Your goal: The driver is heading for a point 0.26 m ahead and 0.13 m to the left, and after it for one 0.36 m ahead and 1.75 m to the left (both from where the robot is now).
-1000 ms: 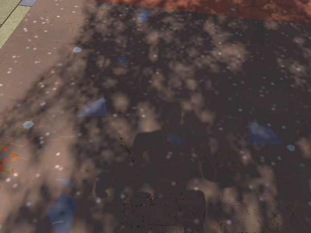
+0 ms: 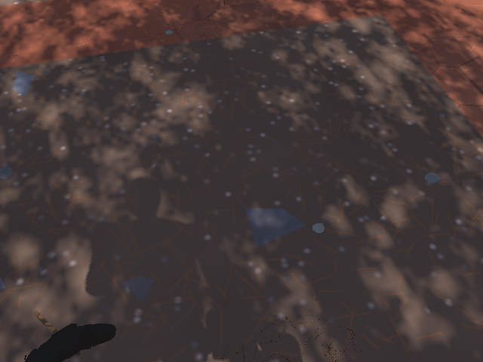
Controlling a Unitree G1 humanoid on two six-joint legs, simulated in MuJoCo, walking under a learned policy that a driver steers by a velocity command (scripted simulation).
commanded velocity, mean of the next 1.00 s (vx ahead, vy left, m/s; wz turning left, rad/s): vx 0.17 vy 0.00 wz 0.49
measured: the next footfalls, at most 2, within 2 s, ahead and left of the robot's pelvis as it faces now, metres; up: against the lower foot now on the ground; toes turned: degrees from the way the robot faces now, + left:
right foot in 0.02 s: +0.17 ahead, -0.13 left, +0.00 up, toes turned +0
left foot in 0.50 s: +0.35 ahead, +0.13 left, +0.00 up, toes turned +17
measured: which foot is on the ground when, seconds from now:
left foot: down 0.00-0.04, up 0.06-0.48, down 0.50-0.96, up 0.98-1.00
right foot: up 0.00-0.00, down 0.02-0.50, up 0.52-0.92, down 0.94-1.00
